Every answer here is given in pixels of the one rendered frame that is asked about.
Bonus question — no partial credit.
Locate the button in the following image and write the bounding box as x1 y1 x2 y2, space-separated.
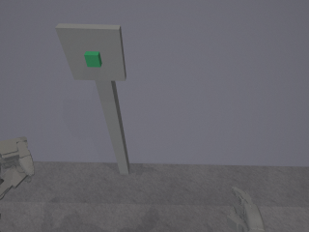
84 51 102 68

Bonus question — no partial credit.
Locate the panel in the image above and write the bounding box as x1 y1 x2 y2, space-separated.
55 23 130 175

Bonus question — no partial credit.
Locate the robot right hand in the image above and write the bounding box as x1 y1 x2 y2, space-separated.
227 187 266 232

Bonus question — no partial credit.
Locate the robot left hand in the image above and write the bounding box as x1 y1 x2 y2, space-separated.
0 136 35 200

